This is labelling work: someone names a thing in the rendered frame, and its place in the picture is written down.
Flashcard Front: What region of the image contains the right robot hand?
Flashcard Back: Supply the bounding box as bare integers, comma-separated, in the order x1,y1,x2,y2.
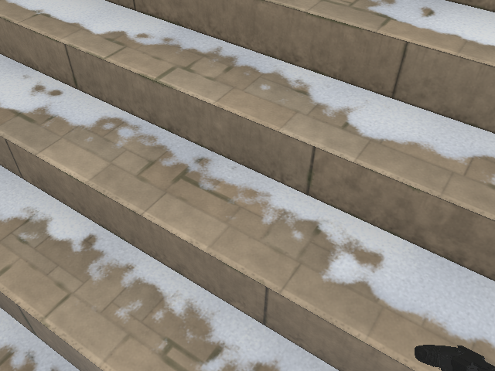
415,345,495,371

